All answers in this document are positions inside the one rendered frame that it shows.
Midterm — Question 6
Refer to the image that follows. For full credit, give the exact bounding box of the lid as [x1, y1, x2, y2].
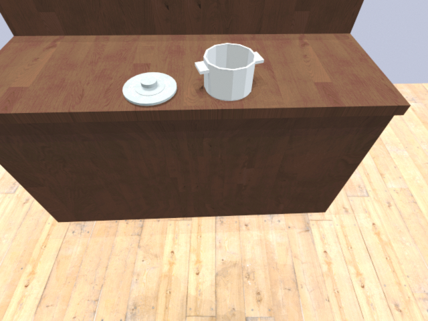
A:
[122, 72, 177, 106]

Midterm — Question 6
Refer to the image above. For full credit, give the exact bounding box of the knob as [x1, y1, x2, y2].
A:
[140, 76, 157, 88]

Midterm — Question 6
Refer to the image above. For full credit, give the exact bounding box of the table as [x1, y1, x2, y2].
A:
[0, 0, 411, 222]

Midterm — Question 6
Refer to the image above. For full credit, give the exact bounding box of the pot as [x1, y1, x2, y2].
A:
[195, 43, 264, 101]

